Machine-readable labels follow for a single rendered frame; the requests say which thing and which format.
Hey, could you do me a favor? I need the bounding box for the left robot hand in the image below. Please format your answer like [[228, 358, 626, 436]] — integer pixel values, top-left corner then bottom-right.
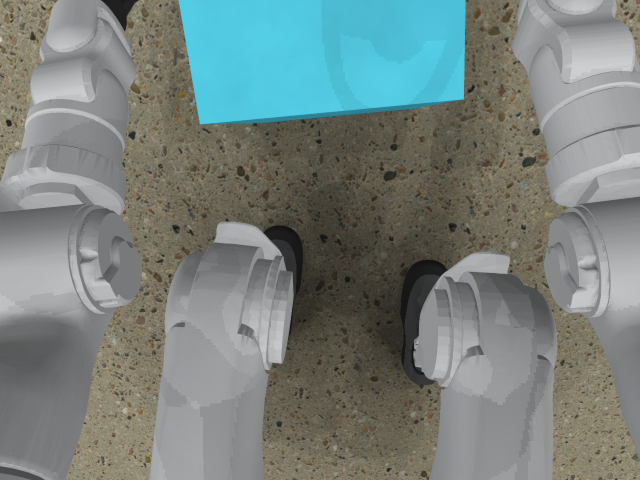
[[101, 0, 138, 31]]

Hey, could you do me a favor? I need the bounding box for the carton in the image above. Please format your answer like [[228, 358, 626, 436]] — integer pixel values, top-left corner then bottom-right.
[[179, 0, 466, 124]]

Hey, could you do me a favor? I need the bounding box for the robot left upper arm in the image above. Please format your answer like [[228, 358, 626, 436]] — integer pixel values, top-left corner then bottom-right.
[[0, 204, 142, 480]]

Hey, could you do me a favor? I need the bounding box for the robot left foot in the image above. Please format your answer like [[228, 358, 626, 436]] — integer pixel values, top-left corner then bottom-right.
[[264, 225, 303, 339]]

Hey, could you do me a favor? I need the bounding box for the right robot forearm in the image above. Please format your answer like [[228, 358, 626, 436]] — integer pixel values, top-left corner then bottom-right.
[[512, 0, 640, 207]]

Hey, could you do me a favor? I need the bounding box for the robot right upper arm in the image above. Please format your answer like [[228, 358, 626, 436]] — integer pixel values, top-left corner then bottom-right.
[[544, 197, 640, 458]]

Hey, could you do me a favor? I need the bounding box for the left robot forearm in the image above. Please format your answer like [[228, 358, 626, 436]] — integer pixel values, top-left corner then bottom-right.
[[0, 0, 137, 216]]

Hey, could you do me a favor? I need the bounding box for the robot right shin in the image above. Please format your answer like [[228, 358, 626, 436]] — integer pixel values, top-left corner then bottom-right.
[[413, 252, 557, 381]]

